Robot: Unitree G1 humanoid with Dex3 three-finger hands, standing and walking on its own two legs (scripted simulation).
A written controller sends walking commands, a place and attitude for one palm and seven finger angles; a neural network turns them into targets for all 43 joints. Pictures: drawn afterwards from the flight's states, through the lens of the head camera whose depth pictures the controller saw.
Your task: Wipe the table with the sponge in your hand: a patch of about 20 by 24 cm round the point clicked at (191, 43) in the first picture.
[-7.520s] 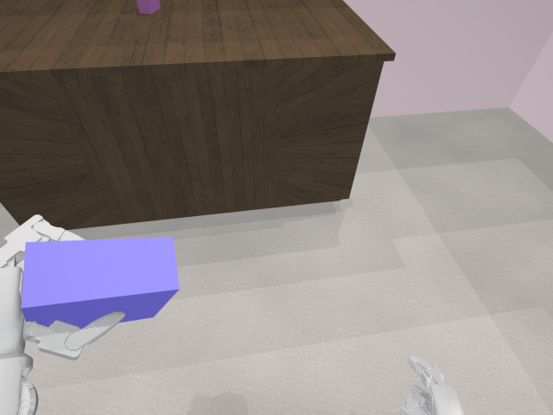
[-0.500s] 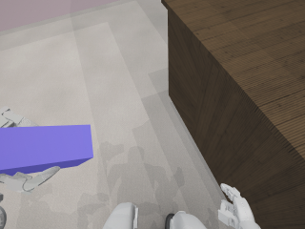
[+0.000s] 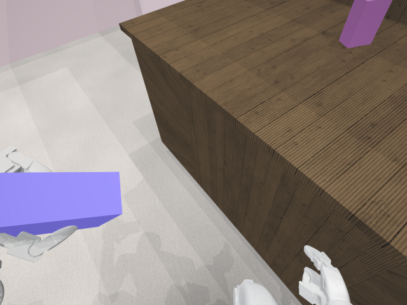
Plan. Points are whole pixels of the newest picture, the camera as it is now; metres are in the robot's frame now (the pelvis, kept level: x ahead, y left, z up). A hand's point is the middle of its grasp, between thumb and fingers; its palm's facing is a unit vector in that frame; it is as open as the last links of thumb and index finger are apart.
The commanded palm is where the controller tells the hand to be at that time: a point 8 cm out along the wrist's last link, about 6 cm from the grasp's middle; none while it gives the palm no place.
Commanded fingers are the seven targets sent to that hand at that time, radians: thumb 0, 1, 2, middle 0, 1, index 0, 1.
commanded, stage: turn to face it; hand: left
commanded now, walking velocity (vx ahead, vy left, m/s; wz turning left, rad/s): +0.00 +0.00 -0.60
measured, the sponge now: (77, 204) +0.23 +0.20 +0.15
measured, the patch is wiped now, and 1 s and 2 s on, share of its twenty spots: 0.00 0.00 0.00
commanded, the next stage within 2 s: come to a stop and stand still in 1.96 s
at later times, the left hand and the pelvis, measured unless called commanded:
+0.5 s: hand (144, 198) +0.22 +0.09 +0.19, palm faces +0.14 -0.86 -0.49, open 10.1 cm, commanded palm +0.18 +0.15 +0.19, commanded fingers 0.00 0.10 1.30 -1.20 -1.60 -1.20 -1.60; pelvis -0.05 -0.08 +0.01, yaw -17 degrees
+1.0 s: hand (268, 227) +0.19 -0.06 +0.20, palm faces -0.18 -0.81 -0.56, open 10.1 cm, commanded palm +0.17 +0.01 +0.19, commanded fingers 0.00 0.10 1.30 -1.20 -1.60 -1.20 -1.60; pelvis -0.12 -0.13 +0.01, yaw -35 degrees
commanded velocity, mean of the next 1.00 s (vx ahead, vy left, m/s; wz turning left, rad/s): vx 0.00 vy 0.00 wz -0.60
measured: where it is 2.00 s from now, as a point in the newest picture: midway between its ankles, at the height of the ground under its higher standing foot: outside the picture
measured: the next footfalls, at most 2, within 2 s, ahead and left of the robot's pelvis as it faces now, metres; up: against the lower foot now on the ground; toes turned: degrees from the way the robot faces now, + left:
right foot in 0.06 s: +0.10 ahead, -0.13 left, +0.00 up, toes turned -6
left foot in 0.48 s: +0.01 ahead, +0.06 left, +0.00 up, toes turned -11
